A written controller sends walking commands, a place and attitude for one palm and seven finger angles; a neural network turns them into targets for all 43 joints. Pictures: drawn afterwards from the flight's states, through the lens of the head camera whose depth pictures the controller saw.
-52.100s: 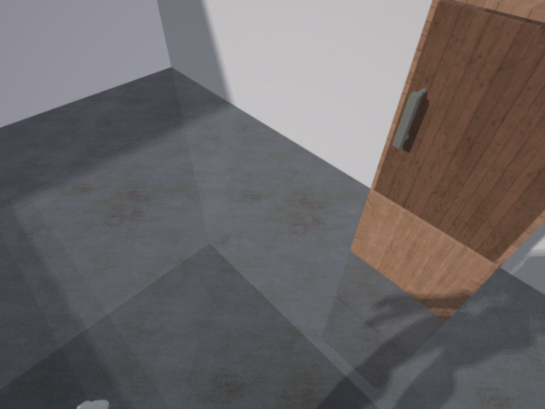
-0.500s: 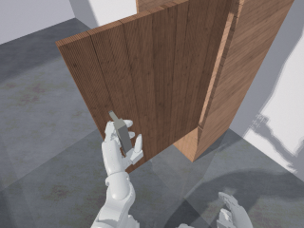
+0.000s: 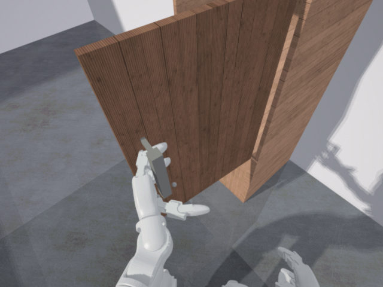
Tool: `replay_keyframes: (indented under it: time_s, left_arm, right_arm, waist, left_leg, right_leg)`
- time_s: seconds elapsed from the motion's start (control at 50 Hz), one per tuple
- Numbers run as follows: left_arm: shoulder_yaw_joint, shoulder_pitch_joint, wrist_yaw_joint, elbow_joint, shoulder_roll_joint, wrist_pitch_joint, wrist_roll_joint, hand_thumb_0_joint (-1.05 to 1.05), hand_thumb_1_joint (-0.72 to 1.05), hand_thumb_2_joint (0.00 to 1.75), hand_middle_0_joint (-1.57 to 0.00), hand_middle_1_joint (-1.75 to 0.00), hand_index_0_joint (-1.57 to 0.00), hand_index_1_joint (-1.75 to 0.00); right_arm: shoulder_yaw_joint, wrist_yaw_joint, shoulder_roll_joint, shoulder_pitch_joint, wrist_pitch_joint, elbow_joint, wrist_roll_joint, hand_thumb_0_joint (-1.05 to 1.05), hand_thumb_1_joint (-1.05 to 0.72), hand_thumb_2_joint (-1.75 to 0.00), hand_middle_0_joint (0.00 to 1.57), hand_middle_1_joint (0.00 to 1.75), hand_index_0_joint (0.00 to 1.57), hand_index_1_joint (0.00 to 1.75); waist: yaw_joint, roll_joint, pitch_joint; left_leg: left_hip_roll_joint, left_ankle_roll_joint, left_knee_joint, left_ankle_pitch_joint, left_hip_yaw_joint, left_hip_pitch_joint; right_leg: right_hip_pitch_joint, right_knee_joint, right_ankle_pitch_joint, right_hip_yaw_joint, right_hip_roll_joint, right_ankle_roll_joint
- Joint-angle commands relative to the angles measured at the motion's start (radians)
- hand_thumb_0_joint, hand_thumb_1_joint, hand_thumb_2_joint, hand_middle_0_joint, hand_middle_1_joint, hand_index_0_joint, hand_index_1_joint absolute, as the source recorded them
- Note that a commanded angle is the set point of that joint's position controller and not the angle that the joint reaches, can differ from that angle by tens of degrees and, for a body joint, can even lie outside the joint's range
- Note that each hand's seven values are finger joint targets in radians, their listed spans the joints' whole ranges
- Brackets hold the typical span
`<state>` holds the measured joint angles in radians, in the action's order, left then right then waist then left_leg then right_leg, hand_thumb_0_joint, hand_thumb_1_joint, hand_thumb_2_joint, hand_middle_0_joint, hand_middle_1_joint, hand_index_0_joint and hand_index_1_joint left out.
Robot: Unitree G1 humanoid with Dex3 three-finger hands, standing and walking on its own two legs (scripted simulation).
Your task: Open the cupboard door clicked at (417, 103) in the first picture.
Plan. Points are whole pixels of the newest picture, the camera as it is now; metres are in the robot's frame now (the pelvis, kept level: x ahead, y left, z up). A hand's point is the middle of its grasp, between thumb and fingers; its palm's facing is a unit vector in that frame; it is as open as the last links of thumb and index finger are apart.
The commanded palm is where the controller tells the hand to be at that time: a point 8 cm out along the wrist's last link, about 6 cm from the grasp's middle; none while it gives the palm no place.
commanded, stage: open thumb and fingers to let go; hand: left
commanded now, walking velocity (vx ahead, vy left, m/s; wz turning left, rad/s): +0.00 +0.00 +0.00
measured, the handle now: (155, 169) +0.35 +0.09 +0.05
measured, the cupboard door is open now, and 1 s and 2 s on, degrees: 84 86 86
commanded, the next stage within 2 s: slide the hand sideways off the handle in 0.08 s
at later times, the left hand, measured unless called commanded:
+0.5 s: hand (168, 201) +0.28 +0.06 +0.05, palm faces -0.19 -0.98 +0.01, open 16.0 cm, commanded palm +0.26 +0.11 +0.05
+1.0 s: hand (149, 220) +0.24 +0.09 +0.05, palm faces -0.15 -0.99 -0.01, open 16.0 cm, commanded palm +0.22 +0.16 +0.05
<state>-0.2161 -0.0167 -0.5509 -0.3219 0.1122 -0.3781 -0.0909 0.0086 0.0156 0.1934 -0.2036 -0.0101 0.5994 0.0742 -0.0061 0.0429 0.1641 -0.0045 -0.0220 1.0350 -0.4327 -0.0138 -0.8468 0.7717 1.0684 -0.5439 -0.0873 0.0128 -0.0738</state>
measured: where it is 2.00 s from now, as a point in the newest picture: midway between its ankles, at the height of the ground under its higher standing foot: outside the picture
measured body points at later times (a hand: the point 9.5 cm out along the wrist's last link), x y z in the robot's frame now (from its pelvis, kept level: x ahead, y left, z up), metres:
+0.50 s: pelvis -0.01 +0.03 +0.00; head +0.04 +0.01 +0.45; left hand +0.28 +0.11 +0.05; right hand +0.15 -0.20 -0.10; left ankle +0.04 +0.13 -0.67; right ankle -0.01 -0.07 -0.67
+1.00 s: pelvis +0.01 +0.03 -0.01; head +0.06 +0.01 +0.44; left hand +0.24 +0.15 +0.05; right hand +0.18 -0.19 -0.09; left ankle +0.04 +0.13 -0.67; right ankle -0.01 -0.07 -0.67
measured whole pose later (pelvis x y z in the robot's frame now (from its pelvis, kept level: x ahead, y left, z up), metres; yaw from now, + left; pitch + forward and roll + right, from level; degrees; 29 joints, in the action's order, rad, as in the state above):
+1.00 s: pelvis +0.01 +0.03 -0.01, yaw -2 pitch +14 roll -1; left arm -0.20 0.33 -0.01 0.05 -0.09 -0.36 0.05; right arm -0.03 0.00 0.20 -0.23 0.00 0.43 0.01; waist -0.01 0.04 0.14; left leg -0.01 0.02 1.10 -0.49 0.01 -0.86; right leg 0.77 1.10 -0.57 -0.06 0.01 -0.04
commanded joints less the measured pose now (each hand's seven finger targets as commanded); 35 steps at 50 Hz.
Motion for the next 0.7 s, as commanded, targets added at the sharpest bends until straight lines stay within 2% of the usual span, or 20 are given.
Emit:
replay_keyframes:
  time_s: [0.0,0.04,0.08,0.14,0.16,0.18,0.2,0.22,0.26,0.28,0.3,0.34,0.36,0.4,0.46,0.48,0.52,0.58,0.66,0.68]
  left_arm:
    - [-0.031,-0.263,-0.016,0.197,0.089,-0.045,-0.017,0.0,-0.5,0.3,-0.17,-0.4,-0.17,-0.4]
    - [-0.028,-0.261,-0.021,0.198,0.089,-0.042,-0.016,0.0,-0.5,0.3,-0.15,-0.3,-0.15,-0.3]
    - [-0.026,-0.267,-0.023,0.196,0.084,-0.035,-0.018,0.0,-0.5,0.3,-0.15,-0.3,-0.15,-0.3]
    - [-0.035,-0.318,-0.031,0.177,0.104,-0.032,-0.016,0.0,-0.5,0.3,-0.15,-0.3,-0.15,-0.3]
    - [-0.036,-0.328,-0.035,0.188,0.104,-0.033,-0.017,0.0,-0.5,0.3,-0.15,-0.3,-0.15,-0.3]
    - [-0.231,-0.317,0.165,0.194,-0.011,-0.074,-0.137,0.0,-0.5,0.3,-0.15,-0.3,-0.15,-0.3]
    - [-0.177,-0.348,0.274,0.274,-0.056,-0.112,-0.1,0.0,-0.5,0.3,-0.15,-0.3,-0.15,-0.3]
    - [-0.173,-0.345,0.356,0.292,-0.084,-0.128,-0.079,0.0,-0.5,0.3,-0.15,-0.3,-0.15,-0.3]
    - [-0.196,-0.287,0.51,0.28,-0.073,-0.122,0.005,0.0,-0.5,0.3,-0.15,-0.3,-0.15,-0.3]
    - [-0.184,-0.277,0.557,0.298,-0.058,-0.103,0.071,0.0,-0.5,0.3,-0.15,-0.3,-0.15,-0.3]
    - [-0.163,-0.258,0.577,0.279,-0.042,-0.083,0.126,0.0,-0.5,0.3,-0.15,-0.3,-0.15,-0.3]
    - [-0.11,-0.252,0.567,0.278,-0.039,-0.05,0.19,0.0,-0.5,0.3,-0.15,-0.3,-0.15,-0.3]
    - [-0.087,-0.212,0.551,0.28,-0.046,-0.039,0.197,0.0,-0.5,0.3,-0.15,-0.3,-0.15,-0.3]
    - [-0.051,-0.136,0.513,0.311,-0.07,-0.038,0.183,0.0,-0.5,0.3,-0.15,-0.3,-0.15,-0.3]
    - [-0.043,-0.067,0.475,0.34,-0.084,-0.052,0.144,0.0,-0.5,0.3,-0.15,-0.3,-0.15,-0.3]
    - [-0.02,-0.033,0.467,0.35,-0.111,-0.053,0.136,0.0,-0.5,0.3,-0.15,-0.3,-0.15,-0.3]
    - [-0.008,-0.012,0.458,0.363,-0.128,-0.058,0.121,0.0,-0.5,0.3,-0.15,-0.3,-0.15,-0.3]
    - [0.026,0.028,0.446,0.405,-0.167,-0.061,0.106,0.0,-0.5,0.3,-0.15,-0.3,-0.15,-0.3]
    - [0.01,0.068,0.449,0.46,-0.161,-0.054,0.103,0.0,-0.5,0.3,-0.15,-0.3,-0.15,-0.3]
    - [0.015,0.066,0.447,0.485,-0.167,-0.054,0.102,0.0,-0.5,0.3,-0.15,-0.3,-0.15,-0.3]
  right_arm:
    - [0.028,-0.002,0.081,0.07,-0.048,-0.146,-0.006,0.0,-0.9,-0.9,0.2,0.3,0.2,0.3]
    - [0.029,-0.002,0.08,0.07,-0.048,-0.146,-0.005,0.0,-0.9,-0.9,0.2,0.3,0.2,0.3]
    - [0.027,-0.003,0.082,0.074,-0.046,-0.15,-0.008,0.0,-0.9,-0.9,0.2,0.3,0.2,0.3]
    - [0.024,-0.004,0.081,0.083,-0.046,-0.141,-0.007,0.0,-0.9,-0.9,0.2,0.3,0.2,0.3]
    - [0.024,-0.003,0.079,0.088,-0.047,-0.142,-0.007,0.0,-0.9,-0.9,0.2,0.3,0.2,0.3]
    - [0.024,0.004,0.116,0.025,-0.041,-0.124,-0.01,0.0,-0.9,-0.9,0.2,0.3,0.2,0.3]
    - [0.038,0.002,0.11,0.014,-0.04,-0.157,-0.022,0.0,-0.9,-0.9,0.2,0.3,0.2,0.3]
    - [0.037,-0.002,0.112,0.014,-0.041,-0.165,-0.029,0.0,-0.9,-0.9,0.2,0.3,0.2,0.3]
    - [0.03,-0.008,0.117,0.012,-0.047,-0.196,-0.055,0.0,-0.9,-0.9,0.2,0.3,0.2,0.3]
    - [0.025,-0.01,0.118,0.016,-0.05,-0.213,-0.07,0.0,-0.9,-0.9,0.2,0.3,0.2,0.3]
    - [0.019,-0.016,0.117,0.025,-0.052,-0.219,-0.079,0.0,-0.9,-0.9,0.2,0.3,0.2,0.3]
    - [0.015,-0.023,0.124,0.03,-0.055,-0.226,-0.087,0.0,-0.9,-0.9,0.2,0.3,0.2,0.3]
    - [0.016,-0.023,0.127,0.03,-0.055,-0.231,-0.087,0.0,-0.9,-0.9,0.2,0.3,0.2,0.3]
    - [0.018,-0.014,0.125,0.036,-0.057,-0.245,-0.081,0.0,-0.9,-0.9,0.2,0.3,0.2,0.3]
    - [0.02,0.0,0.124,0.033,-0.053,-0.262,-0.073,0.0,-0.9,-0.9,0.2,0.3,0.2,0.3]
    - [0.021,0.003,0.127,0.035,-0.05,-0.268,-0.07,0.0,-0.9,-0.9,0.2,0.3,0.2,0.3]
    - [0.02,0.007,0.126,0.036,-0.043,-0.275,-0.067,0.0,-0.9,-0.9,0.2,0.3,0.2,0.3]
    - [0.023,0.007,0.129,0.035,-0.032,-0.289,-0.063,0.0,-0.9,-0.9,0.2,0.3,0.2,0.3]
    - [0.02,0.005,0.123,0.037,-0.023,-0.306,-0.066,0.0,-0.9,-0.9,0.2,0.3,0.2,0.3]
    - [0.02,0.003,0.125,0.03,-0.023,-0.306,-0.067,0.0,-0.9,-0.9,0.2,0.3,0.2,0.3]
  waist:
    - [-0.033,-0.121,0.224]
    - [-0.03,-0.124,0.24]
    - [-0.027,-0.119,0.227]
    - [-0.039,-0.127,0.212]
    - [-0.034,-0.103,0.224]
    - [-0.119,-0.146,0.18]
    - [-0.081,-0.083,0.27]
    - [-0.076,-0.049,0.315]
    - [-0.084,-0.059,0.278]
    - [-0.08,-0.044,0.267]
    - [-0.078,-0.069,0.22]
    - [-0.067,-0.103,0.183]
    - [-0.054,-0.119,0.187]
    - [-0.023,-0.095,0.21]
    - [-0.018,-0.106,0.193]
    - [-0.002,-0.094,0.199]
    - [-0.005,-0.105,0.18]
    - [0.008,-0.082,0.198]
    - [0.001,-0.052,0.179]
    - [0.002,-0.052,0.199]
  left_leg:
    - [0.02,0.041,-0.075,0.143,-0.008,0.187]
    - [0.02,0.04,-0.074,0.145,-0.009,0.192]
    - [0.02,0.039,-0.078,0.139,-0.011,0.185]
    - [0.018,0.041,-0.082,0.118,-0.016,0.192]
    - [0.018,0.04,-0.082,0.119,-0.016,0.199]
    - [0.018,0.056,-0.058,0.128,-0.016,0.199]
    - [0.021,0.059,-0.052,0.157,-0.017,0.218]
    - [0.022,0.06,-0.047,0.175,-0.018,0.252]
    - [0.024,0.061,-0.058,0.153,-0.023,0.258]
    - [0.022,0.06,-0.072,0.142,-0.027,0.271]
    - [0.019,0.057,-0.087,0.115,-0.032,0.267]
    - [0.017,0.054,-0.108,0.069,-0.039,0.251]
    - [0.016,0.053,-0.112,0.072,-0.037,0.249]
    - [0.018,0.048,-0.116,0.103,-0.034,0.249]
    - [0.014,0.047,-0.109,0.11,-0.03,0.232]
    - [0.015,0.046,-0.108,0.119,-0.029,0.219]
    - [0.012,0.044,-0.103,0.108,-0.024,0.209]
    - [0.012,0.043,-0.097,0.12,-0.023,0.204]
    - [0.01,0.041,-0.094,0.109,-0.021,0.209]
    - [0.009,0.04,-0.094,0.128,-0.028,0.216]
  right_leg:
    - [-0.083,-0.217,0.3,0.085,-0.025,0.054]
    - [-0.084,-0.213,0.298,0.083,-0.023,0.052]
    - [-0.083,-0.216,0.274,0.081,-0.021,0.048]
    - [-0.05,-0.214,0.232,0.068,-0.015,0.049]
    - [-0.048,-0.21,0.228,0.068,-0.014,0.046]
    - [-0.007,-0.188,0.303,0.085,-0.018,0.049]
    - [-0.045,-0.172,0.345,0.093,-0.026,0.039]
    - [-0.054,-0.162,0.366,0.097,-0.026,0.036]
    - [-0.058,-0.181,0.343,0.098,-0.023,0.039]
    - [-0.062,-0.192,0.312,0.091,-0.019,0.035]
    - [-0.048,-0.207,0.271,0.08,-0.012,0.039]
    - [-0.037,-0.227,0.194,0.067,-0.008,0.044]
    - [-0.045,-0.225,0.188,0.061,-0.006,0.044]
    - [-0.059,-0.199,0.21,0.053,-0.008,0.039]
    - [-0.048,-0.179,0.216,0.049,-0.006,0.038]
    - [-0.06,-0.169,0.222,0.049,-0.006,0.033]
    - [-0.045,-0.163,0.215,0.05,-0.005,0.035]
    - [-0.053,-0.148,0.223,0.055,-0.002,0.031]
    - [-0.033,-0.145,0.22,0.054,0.002,0.034]
    - [-0.046,-0.135,0.232,0.051,0.003,0.03]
